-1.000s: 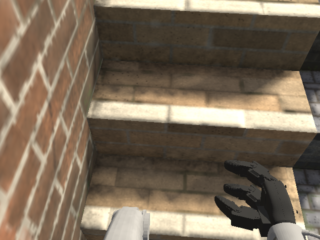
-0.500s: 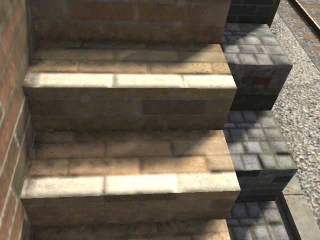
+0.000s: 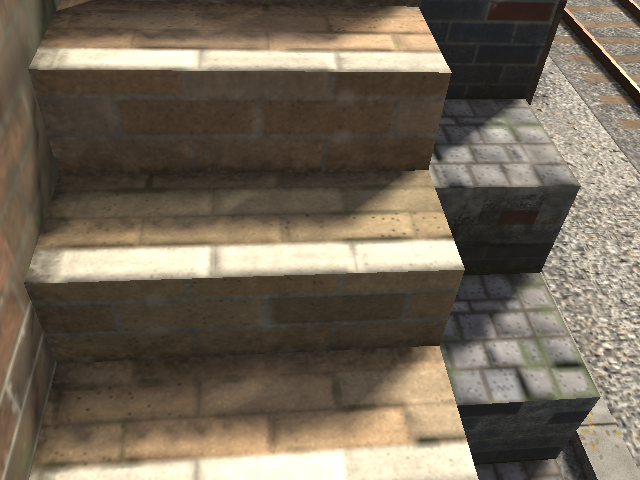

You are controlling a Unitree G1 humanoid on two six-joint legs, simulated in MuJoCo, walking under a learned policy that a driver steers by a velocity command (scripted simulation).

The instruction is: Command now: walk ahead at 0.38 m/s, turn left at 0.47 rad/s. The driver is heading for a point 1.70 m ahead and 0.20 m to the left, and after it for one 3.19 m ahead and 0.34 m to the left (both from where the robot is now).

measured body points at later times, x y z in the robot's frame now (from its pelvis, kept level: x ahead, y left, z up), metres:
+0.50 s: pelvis +0.11 -0.02 +0.00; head +0.17 -0.02 +0.45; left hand +0.34 +0.22 -0.04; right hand +0.18 -0.31 -0.13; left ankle -0.02 +0.09 -0.74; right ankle +0.13 -0.15 -0.48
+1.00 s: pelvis +0.29 +0.05 +0.20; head +0.33 +0.07 +0.65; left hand +0.07 +0.23 +0.08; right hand +0.65 +0.02 +0.19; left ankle +0.38 +0.22 -0.27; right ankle +0.19 -0.16 -0.54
